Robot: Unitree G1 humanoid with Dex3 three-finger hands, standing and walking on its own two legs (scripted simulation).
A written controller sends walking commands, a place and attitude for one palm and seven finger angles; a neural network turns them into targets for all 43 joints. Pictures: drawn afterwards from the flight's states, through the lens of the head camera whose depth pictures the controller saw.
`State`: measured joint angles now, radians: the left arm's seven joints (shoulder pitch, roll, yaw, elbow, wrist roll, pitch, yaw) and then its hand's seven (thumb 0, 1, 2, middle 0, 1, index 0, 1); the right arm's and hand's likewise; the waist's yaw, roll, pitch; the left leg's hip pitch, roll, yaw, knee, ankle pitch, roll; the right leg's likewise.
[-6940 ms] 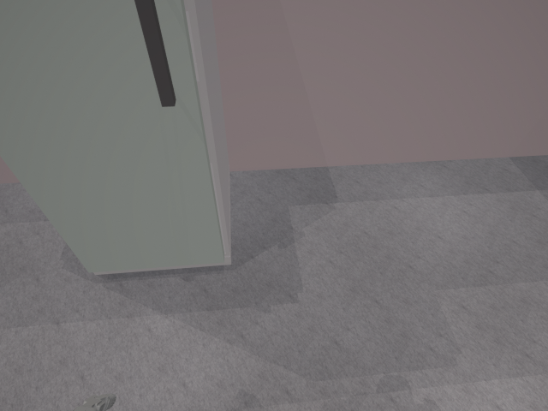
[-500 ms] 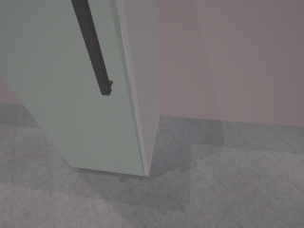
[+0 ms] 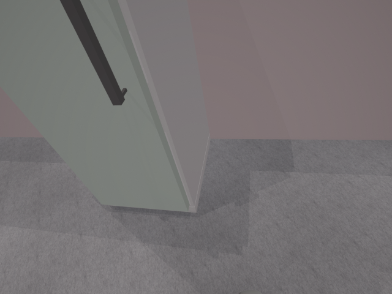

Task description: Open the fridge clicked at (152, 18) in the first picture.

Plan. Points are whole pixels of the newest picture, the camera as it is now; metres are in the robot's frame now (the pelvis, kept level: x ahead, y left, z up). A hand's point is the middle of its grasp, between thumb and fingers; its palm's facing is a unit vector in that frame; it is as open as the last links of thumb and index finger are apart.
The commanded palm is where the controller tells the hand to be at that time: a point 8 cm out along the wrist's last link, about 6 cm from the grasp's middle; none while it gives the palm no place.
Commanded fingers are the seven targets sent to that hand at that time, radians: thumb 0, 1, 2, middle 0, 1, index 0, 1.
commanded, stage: look again from close up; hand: right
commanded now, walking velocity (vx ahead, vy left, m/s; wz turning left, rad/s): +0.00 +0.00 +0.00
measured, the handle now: (100, 50) +0.63 +0.25 +0.25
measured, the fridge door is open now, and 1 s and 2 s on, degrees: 0 0 0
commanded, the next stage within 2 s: none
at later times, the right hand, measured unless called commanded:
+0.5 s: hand out of the picture +0.01 -0.23 -0.13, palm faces +0.00 +0.96 -0.26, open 7.4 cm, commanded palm none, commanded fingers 0.00 -0.90 -0.90 0.20 0.30 0.20 0.30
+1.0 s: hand out of the picture -0.12 -0.18 -0.14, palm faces +0.05 +0.99 -0.16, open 7.4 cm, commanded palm none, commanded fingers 0.00 -0.90 -0.90 0.20 0.30 0.20 0.30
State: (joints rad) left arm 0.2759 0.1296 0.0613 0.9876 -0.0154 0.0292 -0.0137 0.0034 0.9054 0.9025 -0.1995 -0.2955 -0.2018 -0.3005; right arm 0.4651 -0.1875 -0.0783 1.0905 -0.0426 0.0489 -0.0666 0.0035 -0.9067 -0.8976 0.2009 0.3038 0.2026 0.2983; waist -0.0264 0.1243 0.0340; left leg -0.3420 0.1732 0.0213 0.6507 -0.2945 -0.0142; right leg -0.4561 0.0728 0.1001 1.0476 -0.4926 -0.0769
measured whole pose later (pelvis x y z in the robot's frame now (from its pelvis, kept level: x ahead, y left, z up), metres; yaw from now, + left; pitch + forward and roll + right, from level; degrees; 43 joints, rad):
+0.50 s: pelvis -0.06 -0.02 +0.03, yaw +1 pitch -2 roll +1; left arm 0.36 0.21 0.03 1.04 0.01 -0.01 0.01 0.01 0.91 0.90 -0.20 -0.30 -0.20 -0.30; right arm 0.26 -0.24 -0.04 0.98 -0.02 0.00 -0.02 0.00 -0.91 -0.90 0.20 0.30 0.20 0.30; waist 0.04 -0.01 -0.01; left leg -0.12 -0.05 0.00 0.44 -0.29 0.03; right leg -0.31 0.03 0.09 0.47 -0.15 -0.02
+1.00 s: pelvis -0.06 -0.02 +0.03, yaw +0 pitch -1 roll +0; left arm 0.27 0.16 0.00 1.09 0.00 0.00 0.03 0.01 0.94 0.90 -0.20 -0.30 -0.20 -0.30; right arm 0.41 -0.13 0.01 1.11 -0.01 -0.01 -0.02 0.01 -0.91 -0.90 0.20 0.30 0.20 0.30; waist -0.02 0.00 0.03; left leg -0.13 -0.03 0.00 0.45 -0.30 0.02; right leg -0.29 0.05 0.09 0.42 -0.11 0.00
